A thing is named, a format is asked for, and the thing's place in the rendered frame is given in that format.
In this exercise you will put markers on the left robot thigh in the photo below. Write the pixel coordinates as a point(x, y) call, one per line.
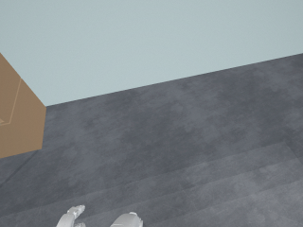
point(128, 220)

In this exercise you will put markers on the left robot hand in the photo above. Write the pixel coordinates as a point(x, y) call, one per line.
point(68, 219)

